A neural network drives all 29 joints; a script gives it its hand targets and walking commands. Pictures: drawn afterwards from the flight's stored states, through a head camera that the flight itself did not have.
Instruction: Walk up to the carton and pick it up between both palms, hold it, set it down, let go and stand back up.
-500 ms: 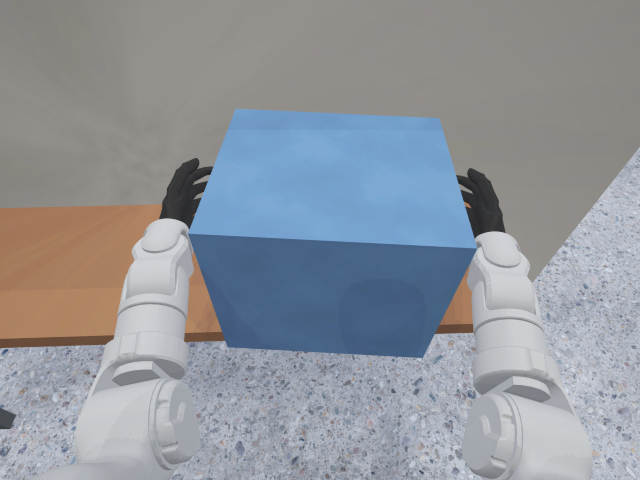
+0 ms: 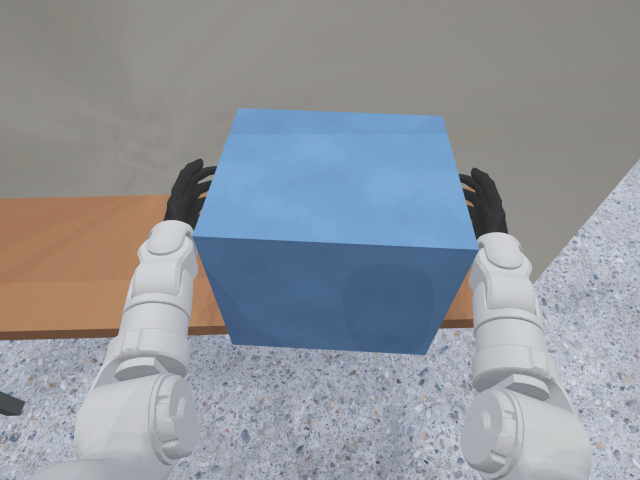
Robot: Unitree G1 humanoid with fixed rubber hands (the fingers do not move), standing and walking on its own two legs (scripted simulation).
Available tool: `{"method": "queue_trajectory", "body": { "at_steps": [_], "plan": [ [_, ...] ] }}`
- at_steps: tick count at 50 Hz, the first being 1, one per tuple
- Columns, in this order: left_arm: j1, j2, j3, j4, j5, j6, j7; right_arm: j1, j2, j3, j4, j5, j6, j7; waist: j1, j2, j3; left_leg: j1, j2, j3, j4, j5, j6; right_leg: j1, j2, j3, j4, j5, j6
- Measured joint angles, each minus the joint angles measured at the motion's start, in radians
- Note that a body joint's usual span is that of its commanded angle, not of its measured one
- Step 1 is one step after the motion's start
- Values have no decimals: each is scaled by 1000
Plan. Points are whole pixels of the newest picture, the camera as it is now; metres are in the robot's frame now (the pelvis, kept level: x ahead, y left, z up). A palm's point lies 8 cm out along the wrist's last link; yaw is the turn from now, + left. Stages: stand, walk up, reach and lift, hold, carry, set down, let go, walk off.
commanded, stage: set down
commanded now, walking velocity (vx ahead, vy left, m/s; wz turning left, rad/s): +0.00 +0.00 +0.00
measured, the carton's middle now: (333, 234) +0.47 +0.00 +0.02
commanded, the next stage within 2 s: none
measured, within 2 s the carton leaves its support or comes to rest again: rests again in 1.20 s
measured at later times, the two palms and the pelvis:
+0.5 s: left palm (183, 224) +0.43 +0.19 +0.08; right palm (483, 233) +0.42 -0.19 +0.08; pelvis +0.00 +0.00 +0.00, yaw +0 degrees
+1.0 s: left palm (183, 225) +0.43 +0.19 +0.08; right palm (482, 233) +0.42 -0.19 +0.07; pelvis -0.01 +0.00 +0.00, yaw -1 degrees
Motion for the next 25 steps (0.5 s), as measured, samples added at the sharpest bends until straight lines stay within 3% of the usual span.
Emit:
{"method": "queue_trajectory", "body": {
  "at_steps": [5, 25],
  "plan": [
    [-24, 13, 6, 61, 5, -36, 1, -16, -5, -3, 29, -5, -13, -9, 5, -4, -3, -9, 3, 2, 0, 2, -2, -10, 3, 2, 0, 3, -2],
    [-32, 28, -22, 115, -29, -107, 16, -21, -5, -21, 49, 3, -59, -10, 4, 1, -28, -55, 0, 4, 0, 14, 3, -54, 0, 2, 0, 13, 3]
  ]
}}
